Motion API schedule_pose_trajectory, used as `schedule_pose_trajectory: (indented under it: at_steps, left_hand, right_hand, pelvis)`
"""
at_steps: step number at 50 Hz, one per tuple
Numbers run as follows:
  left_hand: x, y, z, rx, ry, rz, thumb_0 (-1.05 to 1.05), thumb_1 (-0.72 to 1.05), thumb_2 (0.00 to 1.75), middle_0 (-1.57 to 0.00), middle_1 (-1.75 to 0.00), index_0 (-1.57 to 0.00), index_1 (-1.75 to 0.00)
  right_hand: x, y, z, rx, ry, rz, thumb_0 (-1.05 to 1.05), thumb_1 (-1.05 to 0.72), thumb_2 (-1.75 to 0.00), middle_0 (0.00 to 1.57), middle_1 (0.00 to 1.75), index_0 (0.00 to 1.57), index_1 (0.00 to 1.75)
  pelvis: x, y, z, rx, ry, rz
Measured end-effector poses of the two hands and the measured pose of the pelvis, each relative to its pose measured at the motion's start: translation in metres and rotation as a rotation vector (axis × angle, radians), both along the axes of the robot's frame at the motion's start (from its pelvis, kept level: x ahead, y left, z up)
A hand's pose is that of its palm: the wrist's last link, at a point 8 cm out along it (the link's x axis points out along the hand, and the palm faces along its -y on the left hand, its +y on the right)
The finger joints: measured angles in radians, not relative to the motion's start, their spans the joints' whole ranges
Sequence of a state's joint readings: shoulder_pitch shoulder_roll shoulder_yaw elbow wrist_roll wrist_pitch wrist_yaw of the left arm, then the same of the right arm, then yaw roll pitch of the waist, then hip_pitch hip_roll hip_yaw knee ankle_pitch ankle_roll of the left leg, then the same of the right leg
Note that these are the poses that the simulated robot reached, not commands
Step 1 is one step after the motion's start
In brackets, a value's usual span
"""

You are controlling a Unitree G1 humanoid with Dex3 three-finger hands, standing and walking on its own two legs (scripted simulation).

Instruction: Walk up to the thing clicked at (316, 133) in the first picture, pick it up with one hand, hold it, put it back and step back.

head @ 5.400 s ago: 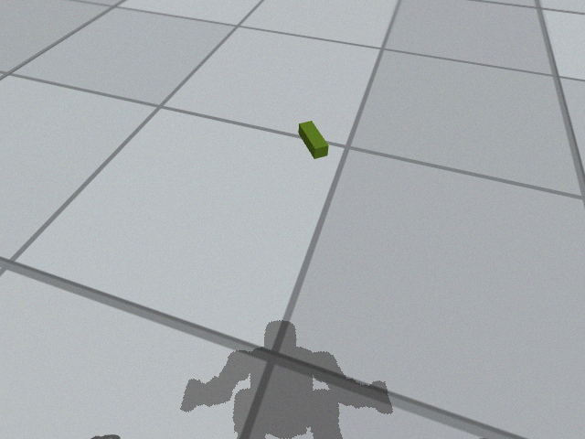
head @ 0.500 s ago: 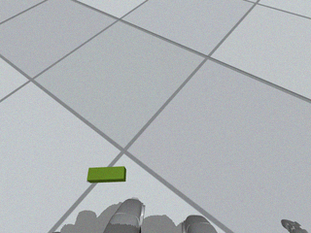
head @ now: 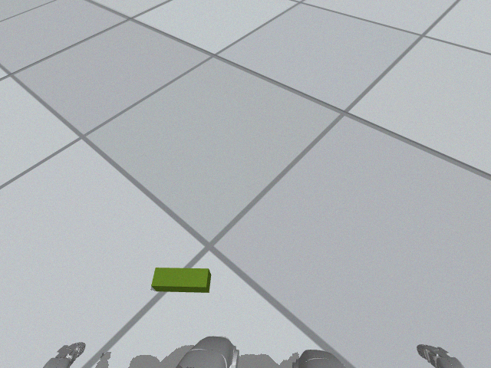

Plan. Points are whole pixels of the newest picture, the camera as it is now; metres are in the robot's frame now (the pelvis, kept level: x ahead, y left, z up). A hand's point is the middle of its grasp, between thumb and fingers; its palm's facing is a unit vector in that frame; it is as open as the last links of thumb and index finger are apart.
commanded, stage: walk up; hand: left
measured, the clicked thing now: (182, 280) +0.48 +0.33 -0.72
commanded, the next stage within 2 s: stand in 1.26 s
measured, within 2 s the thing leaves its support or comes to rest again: neither
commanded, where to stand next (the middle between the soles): +0.08 +0.03 m, yaw -1 degrees
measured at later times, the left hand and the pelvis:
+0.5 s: hand out of the picture +0.07 +0.29 -0.14, palm faces +0.00 -0.93 -0.36, open 7.4 cm; pelvis +0.01 +0.03 +0.01, yaw +2 degrees
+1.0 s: hand out of the picture +0.12 +0.29 -0.12, palm faces -0.01 -0.94 -0.35, open 7.4 cm; pelvis +0.02 +0.03 +0.02, yaw +0 degrees
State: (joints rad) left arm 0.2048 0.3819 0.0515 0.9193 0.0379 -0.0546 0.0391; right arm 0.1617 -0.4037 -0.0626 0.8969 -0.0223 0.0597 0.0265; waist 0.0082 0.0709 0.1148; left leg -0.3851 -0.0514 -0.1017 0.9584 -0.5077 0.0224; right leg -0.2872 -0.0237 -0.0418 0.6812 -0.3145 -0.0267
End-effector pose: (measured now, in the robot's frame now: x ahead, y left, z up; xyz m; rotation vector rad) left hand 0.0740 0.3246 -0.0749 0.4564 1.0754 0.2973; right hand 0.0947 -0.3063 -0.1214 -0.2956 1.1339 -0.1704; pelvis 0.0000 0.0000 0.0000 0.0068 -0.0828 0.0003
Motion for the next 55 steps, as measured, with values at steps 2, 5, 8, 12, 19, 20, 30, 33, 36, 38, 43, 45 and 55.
schedule_pose_trajectory:
  at_steps: [2, 5, 8, 12, 19, 20, 30, 33, 36, 38, 43, 45, 55]
  left_hand:
    - [-0.012, 0.003, 0.004, 0.0, 0.015, 0.018, 0.01, 0.9, 0.9, -0.21, -0.3, -0.2, -0.3]
    - [-0.026, 0.01, 0.006, -0.007, 0.035, 0.033, 0.01, 0.9, 0.9, -0.21, -0.3, -0.2, -0.3]
    - [-0.033, 0.022, 0.0, -0.025, 0.05, 0.044, 0.01, 0.9, 0.9, -0.21, -0.3, -0.2, -0.3]
    - [-0.035, 0.038, -0.018, -0.061, 0.066, 0.067, 0.01, 0.9, 0.9, -0.21, -0.3, -0.2, -0.3]
    - [-0.024, 0.03, -0.031, -0.13, 0.11, 0.063, 0.01, 0.9, 0.9, -0.21, -0.3, -0.2, -0.3]
    - [-0.022, 0.027, -0.032, -0.133, 0.111, 0.06, 0.01, 0.9, 0.9, -0.21, -0.3, -0.2, -0.3]
    - [0.006, 0.008, -0.023, -0.157, 0.087, 0.038, 0.01, 0.9, 0.9, -0.21, -0.3, -0.2, -0.3]
    - [0.017, 0.008, -0.019, -0.154, 0.061, 0.03, 0.01, 0.9, 0.9, -0.21, -0.3, -0.2, -0.3]
    - [0.027, 0.009, -0.015, -0.15, 0.041, 0.026, 0.01, 0.9, 0.9, -0.21, -0.3, -0.2, -0.3]
    - [0.032, 0.009, -0.013, -0.149, 0.032, 0.024, 0.01, 0.9, 0.9, -0.21, -0.3, -0.2, -0.3]
    - [0.038, 0.008, -0.011, -0.149, 0.03, 0.015, 0.01, 0.9, 0.9, -0.21, -0.3, -0.2, -0.3]
    - [0.037, 0.008, -0.011, -0.152, 0.035, 0.012, 0.01, 0.9, 0.9, -0.21, -0.3, -0.2, -0.3]
    - [0.027, 0.007, -0.016, -0.169, 0.093, 0.01, 0.01, 0.9, 0.9, -0.21, -0.3, -0.2, -0.3]
  right_hand:
    - [-0.003, 0.0, 0.002, 0.004, 0.002, 0.006, 0.01, -0.9, -0.9, 0.21, 0.3, 0.2, 0.3]
    - [-0.013, 0.002, 0.004, -0.002, 0.027, 0.013, 0.01, -0.9, -0.9, 0.21, 0.3, 0.2, 0.3]
    - [-0.027, 0.008, 0.005, -0.017, 0.071, 0.017, 0.01, -0.9, -0.9, 0.21, 0.3, 0.2, 0.3]
    - [-0.048, 0.021, 0.006, -0.054, 0.118, 0.007, 0.01, -0.9, -0.9, 0.2, 0.3, 0.2, 0.3]
    - [-0.057, 0.038, 0.017, -0.047, 0.135, -0.008, 0.01, -0.9, -0.9, 0.21, 0.3, 0.2, 0.3]
    - [-0.054, 0.038, 0.015, -0.044, 0.131, -0.007, 0.01, -0.9, -0.9, 0.21, 0.3, 0.21, 0.3]
    - [0.0, 0.043, 0.013, -0.015, 0.04, 0.009, 0.01, -0.9, -0.9, 0.21, 0.3, 0.2, 0.3]
    - [0.014, 0.045, 0.016, -0.009, 0.01, 0.019, 0.01, -0.9, -0.9, 0.21, 0.3, 0.2, 0.3]
    - [0.024, 0.046, 0.02, -0.007, -0.013, 0.024, 0.01, -0.9, -0.9, 0.21, 0.3, 0.2, 0.3]
    - [0.028, 0.045, 0.022, -0.008, -0.021, 0.024, 0.01, -0.9, -0.9, 0.21, 0.3, 0.2, 0.3]
    - [0.028, 0.042, 0.027, -0.015, -0.02, 0.014, 0.01, -0.9, -0.9, 0.21, 0.3, 0.2, 0.3]
    - [0.024, 0.04, 0.028, -0.018, -0.012, 0.007, 0.01, -0.9, -0.9, 0.21, 0.3, 0.2, 0.3]
    - [-0.008, 0.039, 0.027, -0.028, 0.067, -0.028, 0.01, -0.9, -0.9, 0.21, 0.3, 0.2, 0.3]
  pelvis:
    - [-0.003, 0.004, 0.004, 0.003, -0.001, 0.009]
    - [-0.006, 0.011, 0.006, 0.003, 0.008, 0.019]
    - [-0.007, 0.02, 0.005, 0.0, 0.018, 0.034]
    - [-0.008, 0.034, -0.001, 0.027, 0.009, 0.034]
    - [0.004, 0.035, 0.006, 0.006, 0.038, 0.033]
    - [0.005, 0.034, 0.006, 0.005, 0.039, 0.029]
    - [0.016, 0.034, 0.012, -0.006, 0.036, 0.028]
    - [0.017, 0.033, 0.014, -0.005, 0.036, 0.024]
    - [0.018, 0.032, 0.016, -0.002, 0.034, 0.022]
    - [0.018, 0.032, 0.017, -0.002, 0.032, 0.02]
    - [0.017, 0.031, 0.02, -0.003, 0.03, 0.014]
    - [0.017, 0.032, 0.021, -0.004, 0.029, 0.011]
    - [0.016, 0.035, 0.024, -0.004, 0.03, -0.002]
